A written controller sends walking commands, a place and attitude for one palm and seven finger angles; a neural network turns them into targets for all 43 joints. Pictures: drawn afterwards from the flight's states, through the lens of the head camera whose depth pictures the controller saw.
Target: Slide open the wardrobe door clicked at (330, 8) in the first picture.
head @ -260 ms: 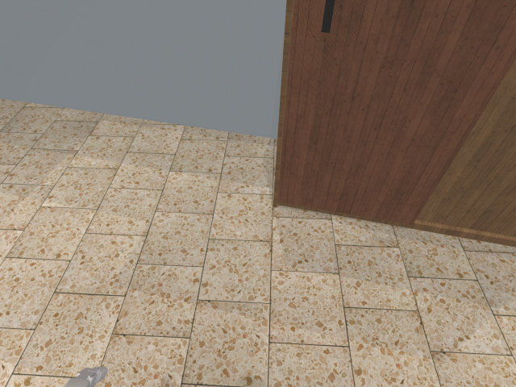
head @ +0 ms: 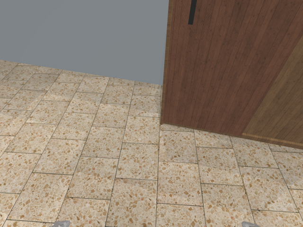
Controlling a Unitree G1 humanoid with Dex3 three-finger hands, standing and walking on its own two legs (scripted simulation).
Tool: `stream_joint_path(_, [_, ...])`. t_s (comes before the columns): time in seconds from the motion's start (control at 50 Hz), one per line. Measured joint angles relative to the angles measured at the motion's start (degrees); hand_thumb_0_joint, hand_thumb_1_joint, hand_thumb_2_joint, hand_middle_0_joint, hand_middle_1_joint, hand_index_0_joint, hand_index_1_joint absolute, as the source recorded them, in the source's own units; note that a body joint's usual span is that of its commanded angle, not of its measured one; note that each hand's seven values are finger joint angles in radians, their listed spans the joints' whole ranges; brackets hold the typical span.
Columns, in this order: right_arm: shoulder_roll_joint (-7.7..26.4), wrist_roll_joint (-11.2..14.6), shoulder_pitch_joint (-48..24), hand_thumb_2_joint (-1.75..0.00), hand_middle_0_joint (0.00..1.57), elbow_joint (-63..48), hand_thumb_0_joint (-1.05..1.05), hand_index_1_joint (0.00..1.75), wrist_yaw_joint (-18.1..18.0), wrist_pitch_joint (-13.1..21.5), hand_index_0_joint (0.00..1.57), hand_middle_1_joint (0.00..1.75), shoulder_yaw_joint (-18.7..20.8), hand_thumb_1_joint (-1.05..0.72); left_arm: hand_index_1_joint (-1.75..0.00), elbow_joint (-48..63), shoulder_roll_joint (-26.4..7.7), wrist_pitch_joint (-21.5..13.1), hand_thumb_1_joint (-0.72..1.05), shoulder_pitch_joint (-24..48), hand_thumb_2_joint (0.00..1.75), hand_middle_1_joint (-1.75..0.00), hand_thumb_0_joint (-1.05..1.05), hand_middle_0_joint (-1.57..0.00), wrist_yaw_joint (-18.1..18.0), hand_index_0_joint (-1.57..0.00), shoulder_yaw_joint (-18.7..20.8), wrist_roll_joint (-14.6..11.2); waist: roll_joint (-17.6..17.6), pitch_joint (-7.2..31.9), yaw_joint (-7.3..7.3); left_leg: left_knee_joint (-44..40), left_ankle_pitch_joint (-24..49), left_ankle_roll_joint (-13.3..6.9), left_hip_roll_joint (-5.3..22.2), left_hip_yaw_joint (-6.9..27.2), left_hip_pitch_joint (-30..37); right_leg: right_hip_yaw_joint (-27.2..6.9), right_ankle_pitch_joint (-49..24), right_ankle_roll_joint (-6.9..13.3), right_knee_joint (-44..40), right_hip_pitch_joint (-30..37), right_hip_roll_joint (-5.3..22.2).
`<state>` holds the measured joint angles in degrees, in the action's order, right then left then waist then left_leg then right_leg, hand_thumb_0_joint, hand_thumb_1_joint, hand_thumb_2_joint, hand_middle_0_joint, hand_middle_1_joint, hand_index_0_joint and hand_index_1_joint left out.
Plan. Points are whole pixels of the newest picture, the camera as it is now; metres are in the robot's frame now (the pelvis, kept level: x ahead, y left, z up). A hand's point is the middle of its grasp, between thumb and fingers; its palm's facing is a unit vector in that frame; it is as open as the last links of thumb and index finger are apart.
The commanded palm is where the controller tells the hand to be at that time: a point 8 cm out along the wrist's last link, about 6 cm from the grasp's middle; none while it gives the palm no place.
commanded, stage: stand and wait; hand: left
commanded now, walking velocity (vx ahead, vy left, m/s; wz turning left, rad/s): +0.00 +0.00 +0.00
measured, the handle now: (194, 2) +1.04 -0.14 +0.22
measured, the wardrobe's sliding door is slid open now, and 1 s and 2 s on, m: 0.00 0.00 0.00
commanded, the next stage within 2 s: look at it before walking up in 0.56 s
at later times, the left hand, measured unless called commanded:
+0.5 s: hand out of the picture +0.05 +0.24 -0.15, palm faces -0.03 -0.94 -0.35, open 7.3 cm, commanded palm none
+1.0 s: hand out of the picture +0.06 +0.23 -0.15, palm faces -0.03 -0.94 -0.34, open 7.3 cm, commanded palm none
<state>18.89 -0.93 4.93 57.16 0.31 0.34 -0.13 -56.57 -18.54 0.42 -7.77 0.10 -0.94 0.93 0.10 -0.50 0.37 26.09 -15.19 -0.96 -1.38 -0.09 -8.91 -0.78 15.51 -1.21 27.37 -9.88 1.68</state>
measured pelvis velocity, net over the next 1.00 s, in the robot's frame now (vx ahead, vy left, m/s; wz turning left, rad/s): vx -0.02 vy -0.01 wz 0.00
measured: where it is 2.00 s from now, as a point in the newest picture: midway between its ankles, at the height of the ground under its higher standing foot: outside the picture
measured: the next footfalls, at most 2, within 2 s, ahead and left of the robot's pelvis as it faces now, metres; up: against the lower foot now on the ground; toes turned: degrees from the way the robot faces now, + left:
none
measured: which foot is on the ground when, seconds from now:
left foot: down 0.00-1.00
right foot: down 0.00-1.00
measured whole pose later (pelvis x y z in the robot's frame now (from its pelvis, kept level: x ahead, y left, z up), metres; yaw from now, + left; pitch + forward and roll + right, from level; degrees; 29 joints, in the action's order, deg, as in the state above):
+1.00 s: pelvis -0.02 -0.01 +0.01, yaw +0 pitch -2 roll +0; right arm 19.7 -0.6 6.9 63.5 0.3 0.6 0.0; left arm -61.7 -19.2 -0.1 -7.9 0.3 -0.3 0.9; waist -0.1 -1.7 0.0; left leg 21.0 -11.1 0.4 0.0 0.4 -8.1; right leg -0.3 11.4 -0.1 22.2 -9.0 0.4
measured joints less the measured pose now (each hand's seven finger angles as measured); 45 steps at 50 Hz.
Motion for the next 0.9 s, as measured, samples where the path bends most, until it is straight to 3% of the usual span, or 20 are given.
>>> stream_joint_path(0.42, [1.01,0.31,3.27,-0.90,0.21,5.93,0.01,0.30,0.01,-0.36,0.20,0.30,0.20,-0.91,-0.30,-4.82,-0.97,-0.11,0.91,-1.51,0.90,-0.30,0.01,-0.20,0.14,-0.21,0.63,-0.09,-0.49,-1.41,-0.35,-3.23,3.09,0.95,0.98,0.40,0.29,0.41,-3.14,0.85,-3.34,0.35,-0.95])
stream_joint_path(0.9, [0.75,0.33,2.16,-0.90,0.21,6.37,0.01,0.30,0.02,0.20,0.20,0.30,0.07,-0.91,-0.30,-4.93,-0.55,-0.53,0.91,0.18,0.90,-0.30,0.01,-0.20,0.20,-0.21,0.59,0.01,-0.14,-0.97,-0.44,-4.76,4.01,1.28,1.34,0.46,0.70,0.47,-4.09,1.11,-4.87,0.74,-1.30])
